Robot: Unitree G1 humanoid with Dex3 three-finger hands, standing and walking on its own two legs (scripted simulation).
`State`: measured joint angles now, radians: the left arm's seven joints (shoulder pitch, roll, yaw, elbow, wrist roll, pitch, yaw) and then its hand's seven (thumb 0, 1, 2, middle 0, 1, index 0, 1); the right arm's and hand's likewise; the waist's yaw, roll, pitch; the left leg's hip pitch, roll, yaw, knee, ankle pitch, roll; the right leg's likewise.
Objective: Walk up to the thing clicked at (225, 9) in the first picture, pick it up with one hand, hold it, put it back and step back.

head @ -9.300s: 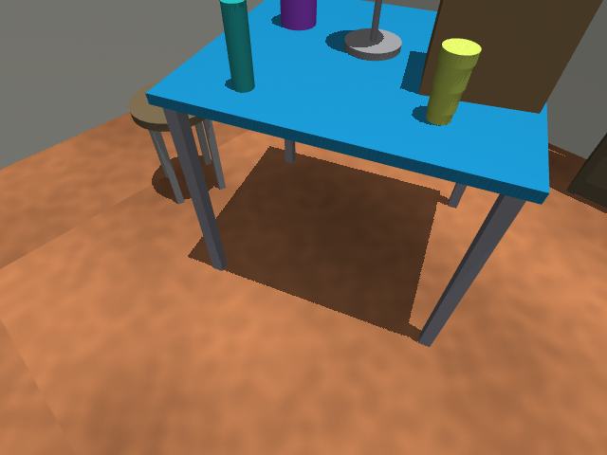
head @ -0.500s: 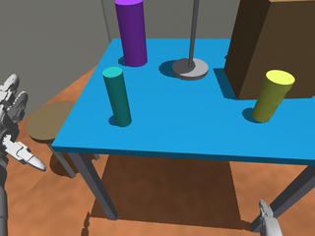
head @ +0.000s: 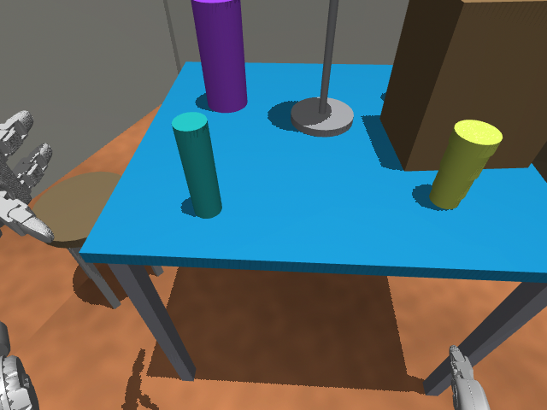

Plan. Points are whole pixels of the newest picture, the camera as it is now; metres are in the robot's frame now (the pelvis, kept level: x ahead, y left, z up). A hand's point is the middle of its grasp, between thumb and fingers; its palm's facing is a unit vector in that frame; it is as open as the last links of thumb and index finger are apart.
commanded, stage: go down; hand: left
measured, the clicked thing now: (200, 170) +0.48 +0.15 +0.10
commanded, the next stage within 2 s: approach in 1.90 s
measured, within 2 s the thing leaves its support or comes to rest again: neither
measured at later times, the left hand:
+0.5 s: hand (45, 167) +0.38 +0.32 +0.19, palm faces +0.06 -1.00 -0.01, open 17.7 cm
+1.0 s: hand (43, 160) +0.40 +0.34 +0.18, palm faces +0.07 -1.00 +0.00, open 17.7 cm
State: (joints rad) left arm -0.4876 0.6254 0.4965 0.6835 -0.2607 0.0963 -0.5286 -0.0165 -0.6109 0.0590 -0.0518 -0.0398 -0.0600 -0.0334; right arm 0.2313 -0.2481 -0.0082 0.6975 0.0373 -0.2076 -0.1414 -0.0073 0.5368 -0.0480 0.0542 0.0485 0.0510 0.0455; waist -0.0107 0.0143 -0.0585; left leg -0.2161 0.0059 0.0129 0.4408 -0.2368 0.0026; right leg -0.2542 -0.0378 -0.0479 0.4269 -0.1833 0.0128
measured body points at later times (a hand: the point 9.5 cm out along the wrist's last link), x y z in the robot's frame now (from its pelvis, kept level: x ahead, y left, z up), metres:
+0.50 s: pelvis +0.01 +0.00 +0.00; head +0.01 +0.00 +0.45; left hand +0.37 +0.38 +0.19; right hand +0.16 -0.26 -0.08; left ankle +0.00 +0.12 -0.74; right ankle +0.03 -0.13 -0.74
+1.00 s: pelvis +0.02 +0.01 +0.00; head +0.03 +0.01 +0.45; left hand +0.39 +0.39 +0.19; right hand +0.17 -0.26 -0.08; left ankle +0.00 +0.12 -0.74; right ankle +0.03 -0.13 -0.74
